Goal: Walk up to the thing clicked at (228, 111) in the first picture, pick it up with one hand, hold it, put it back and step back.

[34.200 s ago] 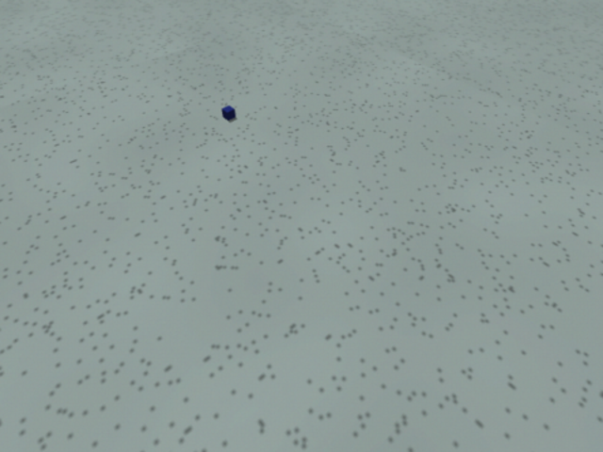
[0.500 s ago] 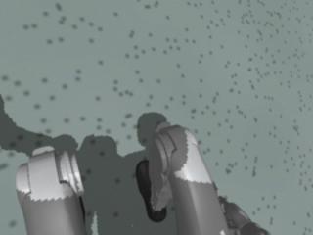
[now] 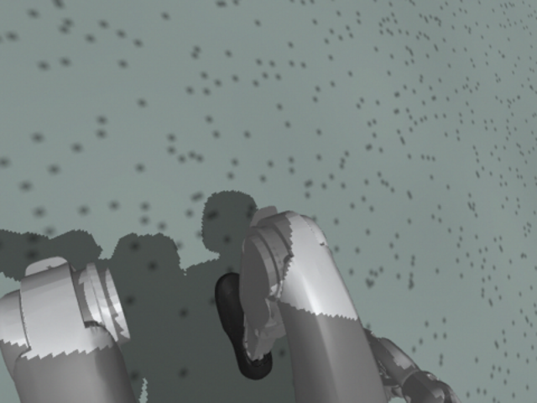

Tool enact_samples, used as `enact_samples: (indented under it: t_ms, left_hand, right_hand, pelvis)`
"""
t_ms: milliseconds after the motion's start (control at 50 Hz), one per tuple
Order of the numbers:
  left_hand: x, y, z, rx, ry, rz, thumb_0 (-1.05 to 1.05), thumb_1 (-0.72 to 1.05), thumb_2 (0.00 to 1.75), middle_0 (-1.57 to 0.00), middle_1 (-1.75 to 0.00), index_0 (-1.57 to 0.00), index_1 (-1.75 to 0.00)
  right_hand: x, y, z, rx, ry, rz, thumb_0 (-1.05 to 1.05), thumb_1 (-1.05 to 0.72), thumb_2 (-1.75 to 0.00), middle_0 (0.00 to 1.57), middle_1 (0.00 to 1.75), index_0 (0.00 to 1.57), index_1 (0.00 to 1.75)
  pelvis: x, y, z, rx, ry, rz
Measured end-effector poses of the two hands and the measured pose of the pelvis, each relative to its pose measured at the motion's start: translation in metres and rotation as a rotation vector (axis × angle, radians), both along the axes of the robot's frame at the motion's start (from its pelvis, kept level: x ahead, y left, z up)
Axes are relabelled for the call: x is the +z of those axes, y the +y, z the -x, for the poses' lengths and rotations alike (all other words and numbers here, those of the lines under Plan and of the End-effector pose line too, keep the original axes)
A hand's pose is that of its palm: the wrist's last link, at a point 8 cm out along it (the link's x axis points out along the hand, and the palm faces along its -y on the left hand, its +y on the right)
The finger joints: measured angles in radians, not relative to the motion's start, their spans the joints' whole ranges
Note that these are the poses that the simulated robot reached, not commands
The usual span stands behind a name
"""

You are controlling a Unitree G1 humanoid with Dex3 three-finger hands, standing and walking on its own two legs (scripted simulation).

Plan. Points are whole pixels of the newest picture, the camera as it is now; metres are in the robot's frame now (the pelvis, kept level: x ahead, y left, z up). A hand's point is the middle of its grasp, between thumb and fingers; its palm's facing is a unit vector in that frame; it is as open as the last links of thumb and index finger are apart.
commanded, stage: rest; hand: left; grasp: from above
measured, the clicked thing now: out of the picture +0.41 +0.43 -0.27
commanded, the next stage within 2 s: open in 0.02 s
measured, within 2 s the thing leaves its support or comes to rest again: neither
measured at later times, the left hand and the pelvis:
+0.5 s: hand out of the picture +0.40 +0.41 -0.21, palm faces -0.40 -0.21 -0.89, open 9.5 cm; pelvis +0.00 +0.00 +0.00, yaw -1 degrees
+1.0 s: hand out of the picture +0.40 +0.41 -0.21, palm faces -0.40 -0.21 -0.89, open 12.4 cm; pelvis +0.00 +0.00 +0.00, yaw -1 degrees
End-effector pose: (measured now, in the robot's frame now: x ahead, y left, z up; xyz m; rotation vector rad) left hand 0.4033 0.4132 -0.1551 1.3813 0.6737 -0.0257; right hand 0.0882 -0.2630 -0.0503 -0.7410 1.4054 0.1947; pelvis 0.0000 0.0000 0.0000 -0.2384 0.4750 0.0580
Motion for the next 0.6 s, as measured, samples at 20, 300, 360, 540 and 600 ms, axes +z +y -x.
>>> enact_samples:
  t_ms: [20, 300, 360, 540, 600]
  left_hand:
    - [-0.0001, 0.0001, -0.0005, 0.001, -0.001, -0.001, -0.11, 0.47, 0.14, -0.89, -0.12, -1.14, -0.20]
    - [-0.0006, -0.0014, -0.0035, 0.004, -0.001, -0.007, -0.05, 0.38, 0.25, -0.84, -0.22, -0.95, -0.26]
    - [-0.0002, 0.0006, -0.0029, 0.012, -0.002, -0.009, -0.03, 0.32, 0.31, -0.80, -0.27, -0.86, -0.29]
    - [-0.0011, 0.0028, -0.0026, 0.009, 0.006, -0.007, -0.01, 0.12, 0.48, -0.67, -0.39, -0.66, -0.41]
    - [-0.0014, 0.0033, -0.0024, 0.008, 0.004, -0.006, 0.00, 0.06, 0.53, -0.62, -0.43, -0.61, -0.45]
  right_hand:
    - [0.0001, 0.0003, -0.0001, 0.003, -0.001, -0.002, 0.00, -0.89, -0.89, 0.21, 0.30, 0.21, 0.30]
    - [0.0026, 0.0064, 0.0042, 0.028, 0.001, -0.025, 0.00, -0.88, -0.89, 0.21, 0.30, 0.21, 0.30]
    - [0.0035, 0.0070, 0.0046, 0.029, 0.001, -0.028, 0.00, -0.88, -0.89, 0.21, 0.30, 0.21, 0.30]
    - [0.0054, 0.0065, 0.0027, 0.041, 0.005, -0.027, 0.00, -0.88, -0.89, 0.21, 0.30, 0.21, 0.30]
    - [0.0064, 0.0062, 0.0014, 0.044, 0.006, -0.025, 0.00, -0.88, -0.89, 0.21, 0.30, 0.21, 0.30]
  pelvis:
    - [-0.0002, 0.0001, 0.0001, -0.001, -0.001, 0.001]
    - [0.0010, 0.0011, 0.0016, -0.008, -0.011, 0.010]
    - [0.0015, 0.0010, 0.0017, -0.007, -0.011, 0.011]
    - [0.0027, 0.0010, 0.0020, -0.008, -0.010, 0.015]
    - [0.0033, 0.0010, 0.0018, -0.008, -0.009, 0.015]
